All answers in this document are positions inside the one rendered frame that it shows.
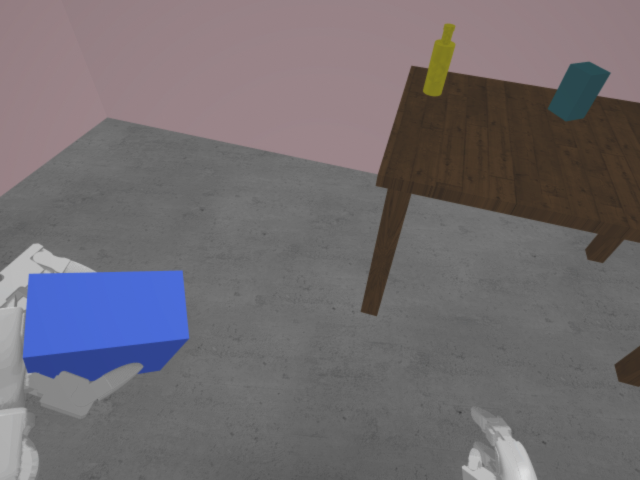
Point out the robot right hand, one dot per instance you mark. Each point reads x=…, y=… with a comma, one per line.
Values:
x=509, y=461

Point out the robot left hand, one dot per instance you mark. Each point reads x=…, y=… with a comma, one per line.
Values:
x=67, y=393

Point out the sponge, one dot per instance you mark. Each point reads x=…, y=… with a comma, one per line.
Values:
x=89, y=324

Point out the table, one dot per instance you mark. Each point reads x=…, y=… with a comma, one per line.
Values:
x=494, y=145

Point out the robot left forearm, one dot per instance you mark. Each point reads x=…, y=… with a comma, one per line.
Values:
x=19, y=457

